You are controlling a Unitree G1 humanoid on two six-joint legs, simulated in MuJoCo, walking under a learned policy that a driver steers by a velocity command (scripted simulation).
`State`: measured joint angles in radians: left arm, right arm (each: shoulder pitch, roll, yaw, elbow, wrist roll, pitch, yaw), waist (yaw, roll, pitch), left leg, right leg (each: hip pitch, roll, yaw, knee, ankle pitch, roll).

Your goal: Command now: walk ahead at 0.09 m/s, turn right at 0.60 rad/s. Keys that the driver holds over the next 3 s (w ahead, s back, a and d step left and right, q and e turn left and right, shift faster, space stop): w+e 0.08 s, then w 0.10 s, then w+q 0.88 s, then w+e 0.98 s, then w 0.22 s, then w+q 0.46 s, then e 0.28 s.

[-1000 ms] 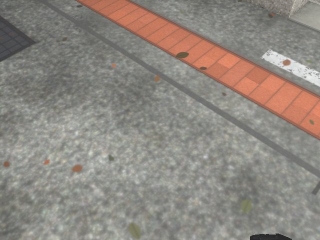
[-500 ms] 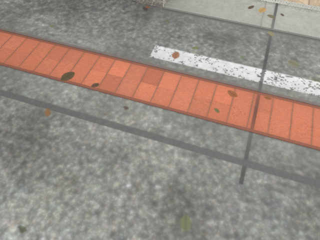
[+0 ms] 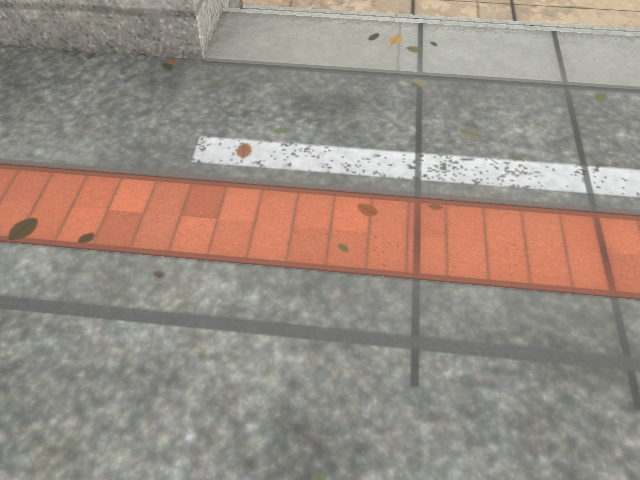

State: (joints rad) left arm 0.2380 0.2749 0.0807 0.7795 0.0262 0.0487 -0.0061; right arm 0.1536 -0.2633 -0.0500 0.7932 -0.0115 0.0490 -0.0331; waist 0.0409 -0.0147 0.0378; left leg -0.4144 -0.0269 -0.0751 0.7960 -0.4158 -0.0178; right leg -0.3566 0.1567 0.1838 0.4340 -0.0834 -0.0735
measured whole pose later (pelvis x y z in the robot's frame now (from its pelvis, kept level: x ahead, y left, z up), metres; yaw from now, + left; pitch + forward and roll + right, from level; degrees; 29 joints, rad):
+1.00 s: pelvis +0.34 +0.02 -0.02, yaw +15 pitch +2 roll -1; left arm 0.41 0.24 0.03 0.96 0.03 -0.07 0.02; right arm 0.02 -0.25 -0.05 0.73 -0.04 -0.02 0.07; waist 0.05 0.00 0.06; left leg -0.51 -0.03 0.11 0.59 -0.15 0.16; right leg 0.09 -0.05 -0.26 0.47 -0.49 0.02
